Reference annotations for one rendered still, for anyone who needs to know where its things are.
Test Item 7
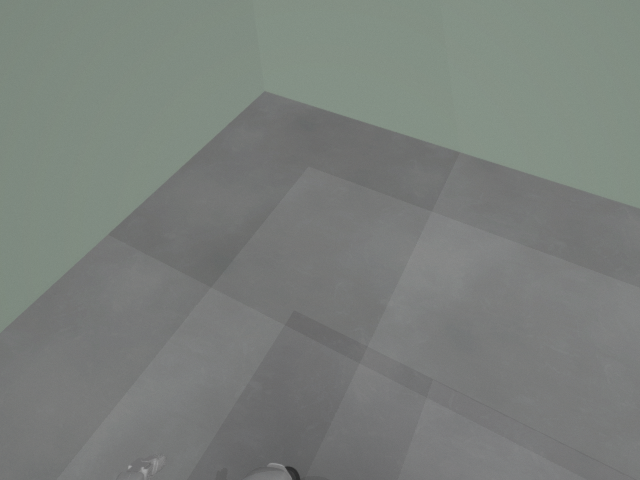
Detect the left robot shin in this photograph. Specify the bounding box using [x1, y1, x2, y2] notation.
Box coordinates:
[267, 463, 292, 479]

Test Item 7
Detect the left robot hand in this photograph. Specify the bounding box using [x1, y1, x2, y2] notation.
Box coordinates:
[115, 454, 166, 480]

